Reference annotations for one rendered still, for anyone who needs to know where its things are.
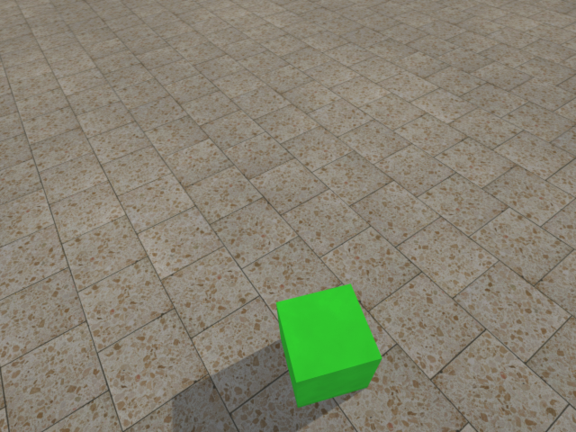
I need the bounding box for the carton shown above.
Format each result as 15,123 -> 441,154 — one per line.
276,284 -> 382,408

